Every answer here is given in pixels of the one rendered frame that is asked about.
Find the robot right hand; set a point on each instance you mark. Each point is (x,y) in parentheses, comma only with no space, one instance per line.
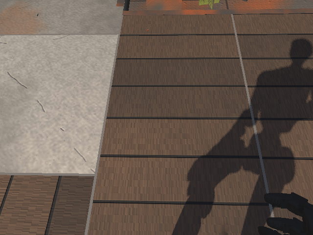
(295,204)

